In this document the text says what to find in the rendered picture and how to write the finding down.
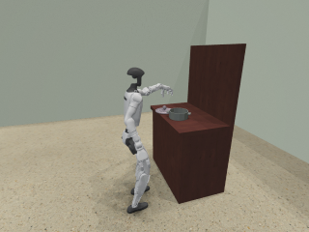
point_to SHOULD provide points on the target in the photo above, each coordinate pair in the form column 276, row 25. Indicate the robot right forearm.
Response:
column 132, row 130

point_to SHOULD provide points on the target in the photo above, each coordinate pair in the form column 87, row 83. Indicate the robot right hand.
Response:
column 141, row 157

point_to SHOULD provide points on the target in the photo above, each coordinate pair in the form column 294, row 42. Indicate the right robot upper arm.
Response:
column 135, row 100

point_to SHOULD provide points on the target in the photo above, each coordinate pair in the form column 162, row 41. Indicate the table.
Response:
column 193, row 155

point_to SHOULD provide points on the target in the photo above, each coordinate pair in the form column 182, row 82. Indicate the pot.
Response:
column 178, row 114

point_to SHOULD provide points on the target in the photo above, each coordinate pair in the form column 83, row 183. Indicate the right robot foot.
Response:
column 141, row 206

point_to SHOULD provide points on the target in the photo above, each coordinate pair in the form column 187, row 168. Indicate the robot left shin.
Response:
column 136, row 170

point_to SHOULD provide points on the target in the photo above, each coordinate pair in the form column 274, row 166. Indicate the lid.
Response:
column 162, row 111

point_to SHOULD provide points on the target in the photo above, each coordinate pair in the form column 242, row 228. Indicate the left robot upper arm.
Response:
column 144, row 92

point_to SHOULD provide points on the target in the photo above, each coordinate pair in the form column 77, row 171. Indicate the robot left hand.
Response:
column 168, row 90

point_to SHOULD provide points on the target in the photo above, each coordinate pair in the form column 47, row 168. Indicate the robot left forearm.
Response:
column 156, row 87

